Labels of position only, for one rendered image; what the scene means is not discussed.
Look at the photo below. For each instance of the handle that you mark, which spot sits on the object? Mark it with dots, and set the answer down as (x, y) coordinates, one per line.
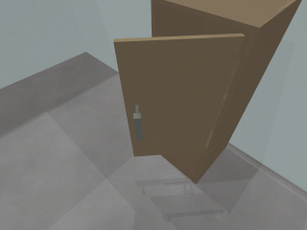
(138, 124)

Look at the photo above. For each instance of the cupboard door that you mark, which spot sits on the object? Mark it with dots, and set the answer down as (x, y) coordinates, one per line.
(178, 83)

